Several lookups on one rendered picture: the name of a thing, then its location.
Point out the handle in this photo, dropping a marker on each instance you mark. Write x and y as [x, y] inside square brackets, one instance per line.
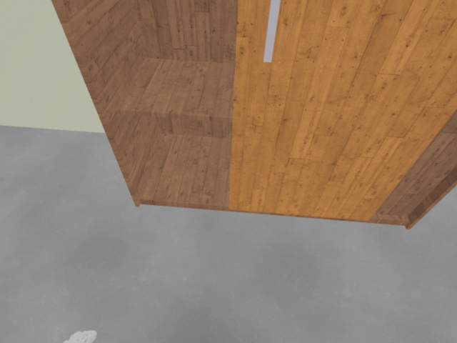
[271, 30]

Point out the wardrobe door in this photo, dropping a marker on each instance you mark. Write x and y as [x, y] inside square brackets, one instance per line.
[437, 160]
[354, 93]

